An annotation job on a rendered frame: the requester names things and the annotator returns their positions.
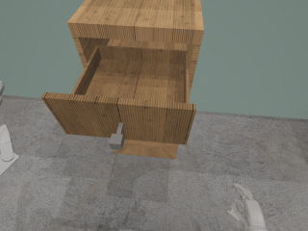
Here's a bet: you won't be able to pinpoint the drawer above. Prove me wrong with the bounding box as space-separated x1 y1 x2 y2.
41 45 196 145

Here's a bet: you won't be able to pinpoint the cabinet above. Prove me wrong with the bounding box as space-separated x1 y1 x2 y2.
67 0 204 159

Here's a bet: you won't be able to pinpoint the right robot hand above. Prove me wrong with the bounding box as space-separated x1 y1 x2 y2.
227 183 267 231

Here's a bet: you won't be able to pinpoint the handle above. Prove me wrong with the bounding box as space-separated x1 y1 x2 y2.
109 122 125 150

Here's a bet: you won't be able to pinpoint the left robot hand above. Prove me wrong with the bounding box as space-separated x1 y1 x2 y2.
0 81 19 176

